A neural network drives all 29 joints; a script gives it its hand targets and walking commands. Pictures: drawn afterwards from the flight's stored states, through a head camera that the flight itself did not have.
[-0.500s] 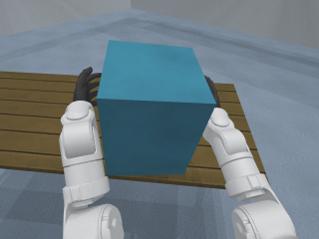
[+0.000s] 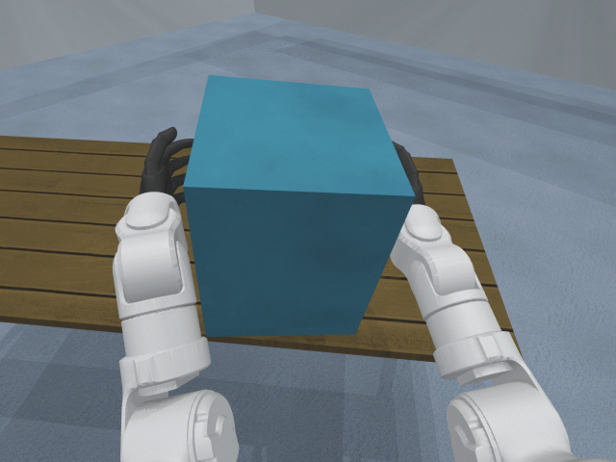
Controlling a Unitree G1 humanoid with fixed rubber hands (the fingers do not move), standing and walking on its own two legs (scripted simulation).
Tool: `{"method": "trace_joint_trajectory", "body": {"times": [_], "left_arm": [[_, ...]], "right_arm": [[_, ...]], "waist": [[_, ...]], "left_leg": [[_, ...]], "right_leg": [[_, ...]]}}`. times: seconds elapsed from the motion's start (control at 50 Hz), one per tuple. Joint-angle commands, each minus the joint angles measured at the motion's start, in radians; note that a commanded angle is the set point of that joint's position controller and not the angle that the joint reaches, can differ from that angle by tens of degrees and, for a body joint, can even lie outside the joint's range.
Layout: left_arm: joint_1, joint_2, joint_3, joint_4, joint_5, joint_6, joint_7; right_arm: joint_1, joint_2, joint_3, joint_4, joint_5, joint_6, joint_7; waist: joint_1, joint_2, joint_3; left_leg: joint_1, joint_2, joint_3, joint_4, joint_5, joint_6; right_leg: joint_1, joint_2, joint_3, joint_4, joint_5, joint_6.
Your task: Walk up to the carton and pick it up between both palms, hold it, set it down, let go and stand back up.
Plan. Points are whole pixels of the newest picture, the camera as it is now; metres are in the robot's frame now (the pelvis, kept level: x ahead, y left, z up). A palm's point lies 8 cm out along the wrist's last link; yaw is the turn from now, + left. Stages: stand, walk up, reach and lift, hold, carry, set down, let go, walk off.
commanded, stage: hold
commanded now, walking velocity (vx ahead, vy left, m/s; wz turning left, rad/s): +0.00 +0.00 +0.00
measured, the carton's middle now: (287, 213) +0.38 +0.01 +0.18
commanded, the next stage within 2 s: none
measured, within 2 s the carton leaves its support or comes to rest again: neither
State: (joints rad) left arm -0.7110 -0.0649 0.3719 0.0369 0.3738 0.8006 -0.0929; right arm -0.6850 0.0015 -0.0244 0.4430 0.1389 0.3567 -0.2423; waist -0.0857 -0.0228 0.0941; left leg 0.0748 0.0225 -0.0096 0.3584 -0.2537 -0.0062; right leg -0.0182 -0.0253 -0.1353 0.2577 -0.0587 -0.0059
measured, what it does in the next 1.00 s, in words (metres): stands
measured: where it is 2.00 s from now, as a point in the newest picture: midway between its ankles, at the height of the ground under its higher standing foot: outside the picture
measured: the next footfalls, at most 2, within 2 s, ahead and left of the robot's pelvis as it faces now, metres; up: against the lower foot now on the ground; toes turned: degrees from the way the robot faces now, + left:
none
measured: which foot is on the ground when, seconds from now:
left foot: down 0.00-1.00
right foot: down 0.00-1.00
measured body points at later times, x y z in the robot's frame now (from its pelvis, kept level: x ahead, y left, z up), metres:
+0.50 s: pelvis +0.00 +0.00 +0.00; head -0.04 +0.01 +0.45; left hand +0.38 +0.15 +0.23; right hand +0.38 -0.14 +0.19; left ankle -0.02 +0.12 -0.75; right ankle +0.07 -0.12 -0.75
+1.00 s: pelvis +0.00 +0.00 +0.00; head -0.04 +0.02 +0.45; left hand +0.38 +0.15 +0.23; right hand +0.38 -0.14 +0.20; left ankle -0.02 +0.12 -0.75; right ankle +0.07 -0.12 -0.75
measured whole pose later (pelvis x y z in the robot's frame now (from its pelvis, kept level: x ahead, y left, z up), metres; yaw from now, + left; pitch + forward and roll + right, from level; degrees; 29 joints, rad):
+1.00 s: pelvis +0.00 +0.00 +0.00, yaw +0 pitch -11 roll -1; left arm -0.69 -0.07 0.36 0.00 0.38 0.80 -0.09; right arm -0.66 -0.01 0.00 0.42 0.16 0.35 -0.25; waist -0.09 -0.02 0.09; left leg 0.09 0.03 -0.01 0.36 -0.26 -0.01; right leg 0.00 -0.02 -0.13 0.25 -0.06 0.00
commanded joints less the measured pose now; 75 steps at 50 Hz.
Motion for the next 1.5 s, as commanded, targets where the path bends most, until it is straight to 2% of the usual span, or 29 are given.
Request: {"method": "trace_joint_trajectory", "body": {"times": [0.0,0.1,0.14,0.24,0.26,0.28,0.32,0.36,0.38,0.48,0.54,0.58,0.64,0.72,0.82,0.84,0.88,0.94,0.96,1.04,1.1,1.12,1.18,1.24,1.26,1.28,1.38,1.42,1.48], "left_arm": [[-0.543,-0.494,-0.45,0.013,-0.128,-0.035,-0.119],[-0.519,-0.494,-0.474,-0.052,-0.147,-0.038,-0.117],[-0.566,-0.484,-0.473,-0.02,-0.144,-0.049,-0.121],[-0.53,-0.49,-0.47,-0.017,-0.129,-0.034,-0.122],[-0.517,-0.508,-0.49,-0.045,-0.137,-0.031,-0.124],[-0.508,-0.486,-0.455,0.016,-0.125,-0.024,-0.128],[-0.522,-0.481,-0.442,0.008,-0.114,-0.028,-0.13],[-0.536,-0.507,-0.498,-0.057,-0.144,-0.038,-0.116],[-0.523,-0.496,-0.493,-0.047,-0.141,-0.037,-0.115],[-0.515,-0.488,-0.447,0.013,-0.121,-0.026,-0.126],[-0.522,-0.505,-0.484,-0.022,-0.137,-0.036,-0.122],[-0.518,-0.483,-0.461,-0.003,-0.128,-0.038,-0.12],[-0.495,-0.523,-0.524,-0.08,-0.155,-0.033,-0.122],[-0.513,-0.504,-0.509,-0.063,-0.145,-0.038,-0.114],[-0.513,-0.489,-0.46,-0.022,-0.129,-0.023,-0.127],[-0.511,-0.506,-0.51,-0.09,-0.154,-0.028,-0.123],[-0.527,-0.491,-0.492,-0.057,-0.14,-0.026,-0.119],[-0.487,-0.487,-0.472,-0.025,-0.132,-0.029,-0.125],[-0.483,-0.502,-0.479,-0.032,-0.127,-0.025,-0.123],[-0.533,-0.492,-0.471,-0.035,-0.13,-0.041,-0.113],[-0.549,-0.495,-0.439,0.027,-0.122,-0.038,-0.122],[-0.547,-0.497,-0.449,0.009,-0.131,-0.045,-0.121],[-0.498,-0.524,-0.5,-0.015,-0.156,-0.04,-0.12],[-0.483,-0.504,-0.474,-0.036,-0.138,-0.035,-0.123],[-0.509,-0.489,-0.467,-0.007,-0.123,-0.035,-0.127],[-0.531,-0.502,-0.473,-0.045,-0.131,-0.042,-0.124],[-0.526,-0.498,-0.474,-0.008,-0.136,-0.038,-0.119],[-0.502,-0.498,-0.459,0.023,-0.122,-0.029,-0.124],[-0.531,-0.513,-0.499,-0.03,-0.148,-0.043,-0.119]], "right_arm": [[-0.754,0.546,0.353,-0.266,0.07,-0.074,0.105],[-0.749,0.557,0.39,-0.322,0.096,-0.086,0.1],[-0.776,0.564,0.363,-0.306,0.09,-0.083,0.099],[-0.735,0.56,0.362,-0.274,0.082,-0.074,0.098],[-0.727,0.562,0.369,-0.339,0.093,-0.08,0.096],[-0.753,0.55,0.369,-0.318,0.088,-0.073,0.091],[-0.754,0.557,0.355,-0.303,0.079,-0.069,0.093],[-0.752,0.561,0.384,-0.356,0.103,-0.087,0.099],[-0.737,0.552,0.383,-0.332,0.096,-0.081,0.095],[-0.748,0.538,0.357,-0.281,0.076,-0.075,0.098],[-0.762,0.559,0.374,-0.339,0.09,-0.095,0.093],[-0.759,0.559,0.377,-0.309,0.088,-0.085,0.093],[-0.708,0.539,0.376,-0.347,0.098,-0.09,0.091],[-0.748,0.534,0.387,-0.339,0.103,-0.093,0.101],[-0.743,0.541,0.368,-0.312,0.088,-0.076,0.099],[-0.721,0.551,0.387,-0.357,0.102,-0.084,0.098],[-0.732,0.548,0.374,-0.313,0.101,-0.076,0.094],[-0.73,0.541,0.388,-0.33,0.1,-0.074,0.098],[-0.734,0.542,0.382,-0.344,0.098,-0.077,0.099],[-0.731,0.553,0.363,-0.294,0.072,-0.079,0.11],[-0.749,0.549,0.331,-0.243,0.056,-0.079,0.113],[-0.76,0.553,0.351,-0.282,0.059,-0.089,0.116],[-0.746,0.554,0.384,-0.343,0.079,-0.093,0.093],[-0.716,0.568,0.4,-0.342,0.093,-0.078,0.086],[-0.741,0.554,0.389,-0.317,0.093,-0.074,0.088],[-0.755,0.578,0.392,-0.332,0.1,-0.079,0.094],[-0.739,0.543,0.352,-0.292,0.075,-0.081,0.098],[-0.74,0.519,0.335,-0.288,0.064,-0.079,0.1],[-0.757,0.542,0.365,-0.339,0.087,-0.095,0.096]], "waist": [[-0.002,0.05,-0.351],[-0.013,0.031,-0.404],[-0.015,0.031,-0.39],[-0.023,0.037,-0.339],[-0.025,0.046,-0.367],[-0.01,0.023,-0.337],[-0.009,0.029,-0.321],[-0.011,0.069,-0.389],[-0.022,0.051,-0.386],[-0.005,0.031,-0.305],[-0.019,0.052,-0.397],[-0.004,0.029,-0.341],[-0.048,0.071,-0.419],[-0.01,0.076,-0.381],[-0.009,0.03,-0.324],[-0.017,0.074,-0.402],[-0.034,0.056,-0.358],[-0.005,0.039,-0.351],[-0.004,0.061,-0.347],[-0.005,0.042,-0.348],[-0.006,0.044,-0.297],[0.011,0.042,-0.332],[-0.032,0.054,-0.405],[-0.016,0.021,-0.36],[-0.007,0.037,-0.331],[-0.001,0.053,-0.348],[-0.026,0.037,-0.333],[-0.016,0.061,-0.32],[-0.026,0.066,-0.394]], "left_leg": [[-0.296,-0.064,0.059,-0.096,0.216,-0.016],[-0.239,-0.07,0.058,-0.064,0.331,-0.02],[-0.264,-0.072,0.064,-0.081,0.245,-0.011],[-0.287,-0.07,0.067,-0.091,0.224,-0.013],[-0.271,-0.072,0.058,-0.075,0.271,-0.02],[-0.284,-0.073,0.06,-0.082,0.246,-0.01],[-0.303,-0.069,0.059,-0.106,0.197,-0.003],[-0.273,-0.069,0.064,-0.074,0.311,-0.027],[-0.24,-0.067,0.063,-0.066,0.319,-0.032],[-0.296,-0.063,0.065,-0.109,0.202,-0.012],[-0.256,-0.075,0.071,-0.072,0.305,-0.024],[-0.261,-0.074,0.064,-0.083,0.273,-0.018],[-0.199,-0.067,0.055,-0.058,0.357,-0.039],[-0.258,-0.066,0.057,-0.077,0.284,-0.02],[-0.301,-0.065,0.062,-0.103,0.218,-0.006],[-0.248,-0.068,0.064,-0.078,0.305,-0.021],[-0.224,-0.07,0.064,-0.059,0.332,-0.032],[-0.262,-0.067,0.064,-0.08,0.276,-0.015],[-0.271,-0.066,0.063,-0.083,0.293,-0.023],[-0.27,-0.058,0.061,-0.1,0.232,-0.013],[-0.306,-0.056,0.063,-0.12,0.153,-0.003],[-0.313,-0.06,0.057,-0.11,0.177,0.0],[-0.229,-0.069,0.053,-0.045,0.367,-0.034],[-0.229,-0.074,0.058,-0.064,0.339,-0.02],[-0.282,-0.076,0.062,-0.082,0.254,-0.011],[-0.289,-0.072,0.065,-0.087,0.263,-0.01],[-0.258,-0.062,0.054,-0.092,0.231,-0.014],[-0.3,-0.061,0.055,-0.107,0.197,-0.017],[-0.256,-0.058,0.058,-0.071,0.301,-0.026]], "right_leg": [[0.437,0.071,0.027,0.042,0.066,0.022],[0.461,0.075,0.03,0.056,0.173,0.026],[0.436,0.07,0.032,0.05,0.107,0.03],[0.434,0.071,0.026,0.041,0.082,0.028],[0.451,0.07,0.019,0.056,0.139,0.03],[0.447,0.07,0.026,0.044,0.122,0.037],[0.448,0.065,0.024,0.043,0.083,0.035],[0.454,0.077,0.026,0.052,0.146,0.026],[0.453,0.08,0.023,0.049,0.149,0.029],[0.437,0.07,0.016,0.04,0.062,0.029],[0.45,0.075,0.024,0.052,0.168,0.032],[0.43,0.08,0.017,0.039,0.116,0.032],[0.429,0.088,0.014,0.053,0.174,0.023],[0.435,0.074,0.021,0.045,0.104,0.019],[0.45,0.065,0.023,0.048,0.085,0.029],[0.458,0.074,0.026,0.057,0.146,0.023],[0.422,0.076,0.024,0.049,0.162,0.026],[0.439,0.076,0.021,0.045,0.105,0.025],[0.442,0.076,0.026,0.049,0.115,0.02],[0.424,0.076,0.024,0.048,0.072,0.02],[0.429,0.069,0.026,0.034,0.0,0.016],[0.448,0.066,0.03,0.047,0.033,0.018],[0.46,0.073,0.031,0.059,0.189,0.018],[0.453,0.073,0.03,0.049,0.193,0.027],[0.451,0.068,0.034,0.037,0.118,0.031],[0.454,0.067,0.033,0.052,0.128,0.028],[0.418,0.069,0.023,0.043,0.078,0.02],[0.444,0.071,0.026,0.039,0.041,0.021],[0.447,0.078,0.024,0.049,0.124,0.022]]}}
